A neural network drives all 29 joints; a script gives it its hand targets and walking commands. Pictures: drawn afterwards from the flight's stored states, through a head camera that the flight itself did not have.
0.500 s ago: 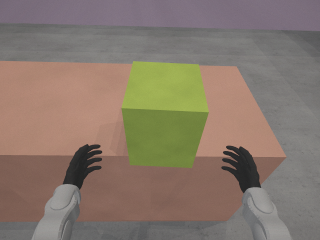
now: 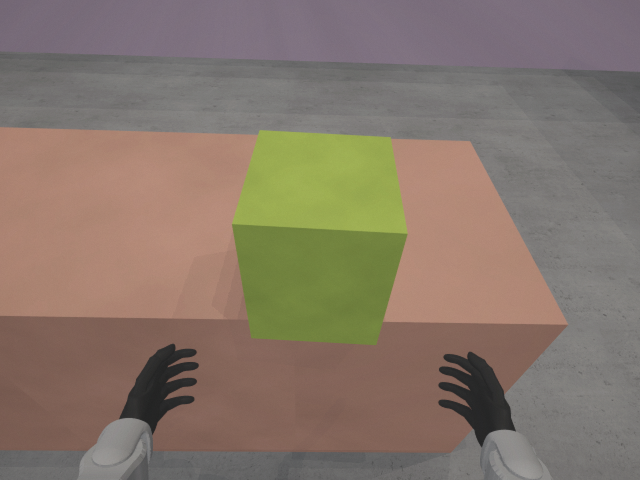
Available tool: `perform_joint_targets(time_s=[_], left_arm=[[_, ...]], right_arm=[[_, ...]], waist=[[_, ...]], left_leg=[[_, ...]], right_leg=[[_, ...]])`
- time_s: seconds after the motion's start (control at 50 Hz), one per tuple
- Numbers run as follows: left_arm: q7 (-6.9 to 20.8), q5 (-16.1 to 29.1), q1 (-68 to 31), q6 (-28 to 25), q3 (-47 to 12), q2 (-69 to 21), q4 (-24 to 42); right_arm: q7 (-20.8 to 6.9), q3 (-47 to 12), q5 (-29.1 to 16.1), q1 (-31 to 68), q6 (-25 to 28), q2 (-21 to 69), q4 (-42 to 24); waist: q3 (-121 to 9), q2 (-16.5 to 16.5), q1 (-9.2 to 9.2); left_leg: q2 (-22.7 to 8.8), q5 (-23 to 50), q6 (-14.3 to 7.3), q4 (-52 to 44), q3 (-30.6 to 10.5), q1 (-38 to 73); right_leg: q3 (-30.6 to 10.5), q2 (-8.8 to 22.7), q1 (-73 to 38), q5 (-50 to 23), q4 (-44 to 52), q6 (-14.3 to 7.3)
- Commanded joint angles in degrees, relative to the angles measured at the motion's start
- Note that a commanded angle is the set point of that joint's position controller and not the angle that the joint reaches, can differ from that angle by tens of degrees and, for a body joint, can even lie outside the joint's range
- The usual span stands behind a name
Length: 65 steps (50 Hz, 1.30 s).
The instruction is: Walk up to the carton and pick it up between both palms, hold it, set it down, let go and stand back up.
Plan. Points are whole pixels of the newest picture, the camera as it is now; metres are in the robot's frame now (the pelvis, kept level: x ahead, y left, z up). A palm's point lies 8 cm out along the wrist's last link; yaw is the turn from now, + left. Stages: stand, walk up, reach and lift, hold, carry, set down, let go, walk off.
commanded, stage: set down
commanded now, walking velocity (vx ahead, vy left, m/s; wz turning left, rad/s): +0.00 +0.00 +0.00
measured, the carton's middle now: (319, 240) +0.44 +0.05 +0.05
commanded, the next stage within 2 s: let go in 1.46 s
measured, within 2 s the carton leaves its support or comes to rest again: neither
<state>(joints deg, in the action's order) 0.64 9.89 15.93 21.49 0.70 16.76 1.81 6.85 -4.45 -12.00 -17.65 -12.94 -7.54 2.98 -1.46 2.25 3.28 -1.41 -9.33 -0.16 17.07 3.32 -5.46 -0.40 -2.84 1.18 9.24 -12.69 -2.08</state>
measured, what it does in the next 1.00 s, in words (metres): stands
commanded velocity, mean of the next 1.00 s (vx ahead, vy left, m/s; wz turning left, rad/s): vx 0.00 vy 0.00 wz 0.00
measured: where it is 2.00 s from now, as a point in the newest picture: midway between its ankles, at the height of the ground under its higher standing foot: outside the picture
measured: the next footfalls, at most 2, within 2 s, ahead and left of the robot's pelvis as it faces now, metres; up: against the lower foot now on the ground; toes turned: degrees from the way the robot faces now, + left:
none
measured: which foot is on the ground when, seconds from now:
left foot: down 0.00-1.00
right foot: down 0.00-1.00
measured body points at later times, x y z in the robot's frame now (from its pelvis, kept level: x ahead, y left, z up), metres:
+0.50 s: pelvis +0.00 +0.00 +0.00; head -0.01 +0.02 +0.45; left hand +0.16 +0.23 -0.06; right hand +0.17 -0.19 -0.05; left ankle +0.00 +0.11 -0.75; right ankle -0.02 -0.10 -0.75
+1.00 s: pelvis +0.00 +0.00 +0.00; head +0.01 +0.02 +0.45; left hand +0.15 +0.23 -0.10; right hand +0.16 -0.20 -0.09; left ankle +0.00 +0.11 -0.75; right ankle -0.02 -0.10 -0.75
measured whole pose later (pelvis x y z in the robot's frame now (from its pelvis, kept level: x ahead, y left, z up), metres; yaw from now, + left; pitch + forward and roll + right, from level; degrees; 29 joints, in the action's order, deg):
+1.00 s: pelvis +0.00 +0.00 +0.00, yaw -1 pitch +0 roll +0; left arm 0.6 -0.9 11.8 34.3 0.7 12.0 -15.5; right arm 0.9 -0.5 -4.6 -12.7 -15.8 -6.3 25.9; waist 1.9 2.7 1.9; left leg -1.3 -10.4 -0.5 19.5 4.8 -8.6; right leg -1.4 -2.5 6.2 11.4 -18.1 -1.8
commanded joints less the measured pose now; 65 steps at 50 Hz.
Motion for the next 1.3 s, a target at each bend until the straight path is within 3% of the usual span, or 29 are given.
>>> perform_joint_targets(time_s=[0.0,0.2,0.4,0.96,1.18,1.28], left_arm=[[0.2,-1.0,-3.5,0.6,3.0,5.3,9.7],[-0.2,-3.4,-0.1,2.2,2.1,3.7,8.0],[-0.3,-5.8,0.6,3.6,2.0,3.2,3.3],[-0.3,-11.8,-9.2,12.9,1.8,-0.1,-11.8],[0.3,-13.9,-12.8,14.9,3.1,-1.5,-17.0],[0.5,-14.6,-15.6,15.3,4.1,-1.3,-19.6]], right_arm=[[0.4,1.7,0.4,1.9,0.8,-4.4,-10.7],[-0.6,1.7,2.5,-2.0,1.0,-4.3,-9.2],[-2.2,3.1,4.5,-2.9,1.3,-3.5,-1.9],[-6.3,6.4,7.9,9.6,-1.9,-4.4,17.9],[-6.4,6.3,8.2,15.0,-1.6,-4.2,25.5],[-6.3,6.5,8.8,18.1,-1.4,-4.3,29.6]], waist=[[-1.2,-4.6,-0.01],[1.3,-4.1,0.58],[1.1,-4.7,0.02],[-0.8,-4.2,-1.55],[-7.8,-3.4,-2.24],[-9.0,-3.1,-2.48]], left_leg=[[-0.3,15.0,1.4,-1.1,0.2,4.7],[-0.5,14.9,1.6,-1.7,1.3,4.7],[-0.4,13.5,1.6,-1.1,1.8,4.7],[-0.9,10.7,2.1,0.8,0.9,3.3],[-0.6,17.9,1.8,5.2,0.0,4.1],[-0.7,17.6,1.7,6.1,-0.5,3.6]], right_leg=[[-2.1,2.7,4.4,-9.4,2.9,1.4],[-1.8,2.4,4.5,-9.0,2.2,1.6],[-2.0,2.6,7.3,-7.2,1.1,1.7],[-0.8,2.1,11.2,-4.6,-1.8,0.8],[-1.7,2.7,11.8,-14.2,-5.1,1.0],[-1.5,2.8,13.0,-14.7,-6.2,0.9]])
